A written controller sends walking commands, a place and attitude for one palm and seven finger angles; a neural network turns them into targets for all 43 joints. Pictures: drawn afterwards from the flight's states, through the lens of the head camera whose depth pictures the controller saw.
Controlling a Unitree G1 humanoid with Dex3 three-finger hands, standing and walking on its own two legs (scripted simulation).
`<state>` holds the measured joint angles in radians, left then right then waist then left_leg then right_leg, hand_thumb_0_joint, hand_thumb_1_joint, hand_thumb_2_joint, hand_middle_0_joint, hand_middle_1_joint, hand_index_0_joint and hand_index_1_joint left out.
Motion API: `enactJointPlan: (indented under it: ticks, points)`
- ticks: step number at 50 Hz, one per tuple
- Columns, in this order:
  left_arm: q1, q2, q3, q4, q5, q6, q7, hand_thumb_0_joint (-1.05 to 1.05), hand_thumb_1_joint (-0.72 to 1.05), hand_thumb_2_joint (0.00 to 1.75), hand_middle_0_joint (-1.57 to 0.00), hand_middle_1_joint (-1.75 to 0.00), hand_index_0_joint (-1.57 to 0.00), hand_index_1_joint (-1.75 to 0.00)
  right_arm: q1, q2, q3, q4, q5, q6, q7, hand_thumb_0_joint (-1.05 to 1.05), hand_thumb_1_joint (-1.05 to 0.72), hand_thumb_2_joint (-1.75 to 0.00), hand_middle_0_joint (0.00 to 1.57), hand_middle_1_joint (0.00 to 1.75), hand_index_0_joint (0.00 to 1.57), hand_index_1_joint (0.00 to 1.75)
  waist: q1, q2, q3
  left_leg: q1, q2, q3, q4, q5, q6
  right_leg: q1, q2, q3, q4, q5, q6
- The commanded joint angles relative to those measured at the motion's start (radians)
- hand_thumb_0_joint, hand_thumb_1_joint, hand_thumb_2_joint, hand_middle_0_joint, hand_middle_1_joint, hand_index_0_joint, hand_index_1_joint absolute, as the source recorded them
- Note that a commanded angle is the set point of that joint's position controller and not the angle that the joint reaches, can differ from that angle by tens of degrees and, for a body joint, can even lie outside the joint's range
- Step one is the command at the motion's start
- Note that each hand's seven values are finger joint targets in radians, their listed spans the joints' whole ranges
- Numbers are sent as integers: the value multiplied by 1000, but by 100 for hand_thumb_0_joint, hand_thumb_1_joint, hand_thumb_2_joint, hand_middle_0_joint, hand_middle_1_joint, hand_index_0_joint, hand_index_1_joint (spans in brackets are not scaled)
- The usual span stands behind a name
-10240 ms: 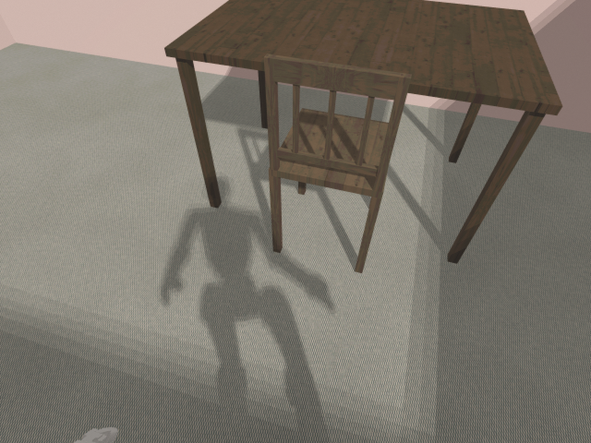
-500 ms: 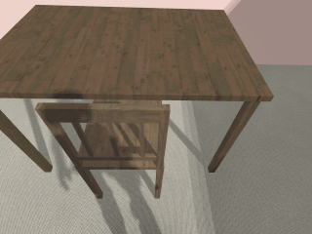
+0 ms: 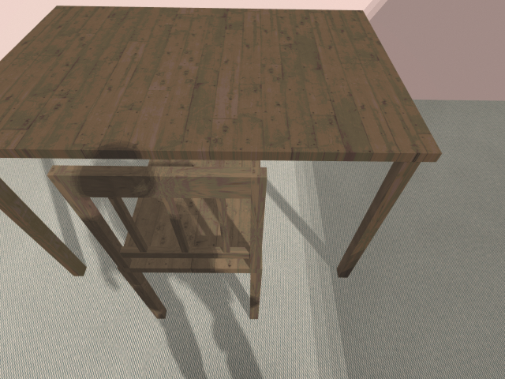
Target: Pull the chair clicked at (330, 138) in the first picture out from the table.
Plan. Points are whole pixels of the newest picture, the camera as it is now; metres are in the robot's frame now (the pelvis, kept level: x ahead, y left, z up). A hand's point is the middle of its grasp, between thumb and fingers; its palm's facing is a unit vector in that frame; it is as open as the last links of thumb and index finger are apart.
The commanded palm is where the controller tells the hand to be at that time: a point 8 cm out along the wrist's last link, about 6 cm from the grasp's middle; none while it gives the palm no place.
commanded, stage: raise the hand toward the chair's back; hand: left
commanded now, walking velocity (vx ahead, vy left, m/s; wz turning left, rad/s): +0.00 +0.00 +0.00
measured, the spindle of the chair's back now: (177, 225) +0.43 +0.19 -0.11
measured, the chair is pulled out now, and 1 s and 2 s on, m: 0.00 0.00 0.00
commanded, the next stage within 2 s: none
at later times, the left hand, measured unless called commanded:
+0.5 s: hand out of the picture +0.11 +0.18 -0.06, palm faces +0.18 -0.98 -0.08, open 10.5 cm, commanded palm +0.12 +0.23 -0.06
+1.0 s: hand (144, 351) +0.17 +0.19 -0.07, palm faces +0.01 -1.00 -0.03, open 14.8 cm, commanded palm +0.15 +0.24 -0.04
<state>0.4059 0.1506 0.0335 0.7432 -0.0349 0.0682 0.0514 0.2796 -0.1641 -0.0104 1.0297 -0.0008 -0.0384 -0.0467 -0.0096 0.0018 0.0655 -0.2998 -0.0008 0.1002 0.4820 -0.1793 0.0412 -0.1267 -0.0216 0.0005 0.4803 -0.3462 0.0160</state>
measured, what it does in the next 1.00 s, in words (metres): lowers itself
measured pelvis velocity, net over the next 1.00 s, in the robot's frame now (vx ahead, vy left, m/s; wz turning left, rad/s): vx -0.04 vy -0.02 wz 0.02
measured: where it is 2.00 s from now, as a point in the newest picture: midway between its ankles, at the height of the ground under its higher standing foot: outside the picture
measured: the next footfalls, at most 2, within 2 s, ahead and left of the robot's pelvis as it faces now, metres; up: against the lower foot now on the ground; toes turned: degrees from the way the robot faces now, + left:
none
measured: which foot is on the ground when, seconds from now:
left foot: down 0.00-1.00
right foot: down 0.00-1.00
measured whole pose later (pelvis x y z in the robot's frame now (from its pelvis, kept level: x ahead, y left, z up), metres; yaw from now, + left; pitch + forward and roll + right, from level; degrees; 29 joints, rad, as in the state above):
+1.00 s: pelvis -0.04 -0.02 -0.10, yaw +1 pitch +16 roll -3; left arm 0.39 0.24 0.20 0.07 -0.30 -0.44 -0.32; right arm 0.23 -0.26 -0.04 0.65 0.02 -0.24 -0.07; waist -0.02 0.03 -0.14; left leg -1.06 0.06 0.00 1.19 -0.40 0.02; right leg -0.84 0.03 -0.08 1.20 -0.63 -0.02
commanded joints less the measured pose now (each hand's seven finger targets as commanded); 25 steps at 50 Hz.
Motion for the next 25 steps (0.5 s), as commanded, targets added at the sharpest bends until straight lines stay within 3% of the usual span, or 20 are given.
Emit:
enactJointPlan:
  ticks: [1, 2, 3, 4, 5, 7, 8, 9, 10, 11, 13, 14, 16, 17, 18, 19, 22, 23, 25]
  points:
    - [-3, -24, -85, -655, -76, -131, 86, 0, 81, 86, -19, -29, -19, -29, -32, -178, -12, -257, 24, -269, -26, 0, -90, -90, 20, 30, 20, 30, -25, 91, -206, 254, 85, -136, -93, 132, -38, -231, 21, -98, 88, 70, -44]
    - [-99, 24, -70, -789, -108, -156, 64, 0, 78, 85, -19, -28, -19, -28, -59, -218, -9, -308, 42, -269, -22, 0, -90, -90, 20, 30, 20, 30, -20, 49, -153, 150, 71, -151, -78, -15, -29, -256, 11, -101, 63, 50, -38]
    - [-83, 19, -33, -695, -105, -179, 47, 0, 76, 84, -19, -28, -19, -28, -98, -202, -15, -329, 42, -275, -28, 0, -90, -90, 20, 30, 20, 30, -43, -52, -2, 59, 57, -156, -52, -123, -22, -318, 15, -108, 20, 29, -36]
    - [-125, 85, 24, -685, -112, -240, 19, 0, 74, 83, -18, -27, -18, -27, -84, -241, -30, -354, 21, -283, -17, 0, -90, -90, 20, 30, 20, 30, -56, -92, -17, -8, 28, -149, 15, -152, -16, -376, 21, -101, 15, -13, -33]
    - [-14, 104, 87, -592, -117, -295, -15, 0, 71, 82, -18, -27, -18, -27, -78, -232, -44, -376, 5, -279, -8, 0, -90, -90, 20, 30, 20, 30, -31, -134, -13, -77, 19, -149, 79, -137, -23, -435, 32, -113, 60, -31, -37]
    - [189, 62, 133, -454, -158, -432, -123, 0, 67, 80, -18, -26, -18, -26, -141, -216, -53, -426, -9, -267, 19, 0, -90, -90, 20, 30, 20, 30, 43, -238, -50, -226, 18, -129, 203, -93, -38, -532, 38, -121, 182, -35, -41]
    - [287, 92, 195, -413, -175, -500, -186, 0, 64, 79, -17, -26, -17, -26, -151, -211, -63, -442, -3, -254, 37, 0, -90, -90, 20, 30, 20, 30, 90, -198, -90, -269, 7, -113, 243, -62, -48, -512, 36, -107, 235, 15, -52]
    - [300, 94, 206, -438, -201, -575, -257, 0, 62, 78, -17, -26, -17, -26, -171, -212, -69, -470, -9, -250, 52, 0, -90, -90, 20, 30, 20, 30, 107, -177, -149, -307, 3, -98, 301, -31, -55, -518, 31, -93, 305, 84, -56]
    - [276, 113, 220, -461, -213, -646, -329, 0, 60, 77, -17, -25, -17, -25, -190, -216, -79, -500, -10, -251, 64, 0, -90, -90, 20, 30, 20, 30, 107, -126, -204, -341, -1, -88, 363, -6, -58, -534, 25, -74, 371, 152, -59]
    - [286, 137, 245, -461, -218, -684, -383, 0, 57, 76, -17, -25, -17, -25, -196, -215, -86, -531, -9, -250, 73, 0, -90, -90, 20, 30, 20, 30, 111, -68, -267, -361, -6, -77, 416, 13, -54, -535, 15, -47, 419, 216, -58]
    - [253, 173, 280, -474, -224, -660, -424, 0, 53, 74, -16, -24, -16, -24, -206, -211, -89, -579, 6, -230, 77, 0, -90, -90, 20, 30, 20, 30, 116, 25, -316, -393, -12, -57, 465, -1, -46, -552, 14, -21, 456, 214, -54]
    - [180, 173, 263, -597, -249, -645, -436, 0, 50, 73, -16, -24, -16, -24, -227, -215, -84, -625, 7, -226, 73, 0, -90, -90, 20, 30, 20, 30, 101, 33, -360, -409, -18, -50, 490, -37, -38, -566, 11, -4, 459, 164, -45]
    - [21, 213, 299, -765, -287, -646, -427, 0, 46, 71, -16, -23, -16, -23, -225, -201, -79, -659, 9, -232, 49, 0, -90, -90, 20, 30, 20, 30, 63, 53, -402, -450, -16, -59, 550, -110, -25, -612, 4, 59, 438, 44, -24]
    - [-35, 232, 314, -856, -298, -667, -411, 0, 43, 70, -15, -23, -15, -23, -204, -195, -78, -657, 6, -237, 38, 0, -90, -90, 20, 30, 20, 30, 47, 88, -435, -439, -7, -72, 581, -104, -18, -626, 4, 85, 440, 54, -16]
    - [-124, 254, 306, -970, -298, -692, -394, 0, 41, 69, -15, -22, -15, -22, -175, -195, -73, -647, 0, -238, 28, 0, -90, -90, 20, 30, 20, 30, 11, 89, -437, -436, 9, -92, 604, -106, -12, -668, 20, 77, 459, 42, -17]
    - [-177, 255, 288, -1085, -300, -726, -383, 0, 39, 68, -15, -22, -15, -22, -158, -187, -73, -642, -5, -243, 16, 0, -90, -90, 20, 30, 20, 30, 5, 144, -493, -399, 16, -100, 624, -85, -6, -673, 20, 80, 468, 49, -23]
    - [-196, 229, 203, -1097, -284, -777, -401, 0, 32, 65, -14, -21, -14, -21, -129, -192, -55, -573, -5, -270, -16, 0, -90, -90, 20, 30, 20, 30, -38, 133, -411, -423, 40, -123, 673, -84, 7, -749, 30, 75, 483, 27, -28]
    - [-208, 215, 164, -1083, -281, -769, -424, 0, 29, 64, -14, -20, -14, -20, -128, -197, -49, -564, -3, -279, -22, 0, -90, -90, 20, 30, 20, 30, -58, 107, -390, -453, 46, -131, 690, -100, 14, -771, 33, 79, 485, 12, -20]
    - [-192, 219, 154, -956, -279, -711, -470, 0, 25, 62, -13, -20, -13, -20, -133, -204, -41, -538, 12, -288, -37, 0, -90, -90, 20, 30, 20, 30, -74, 58, -311, -534, 49, -139, 705, -156, 14, -792, 30, 91, 456, -55, -9]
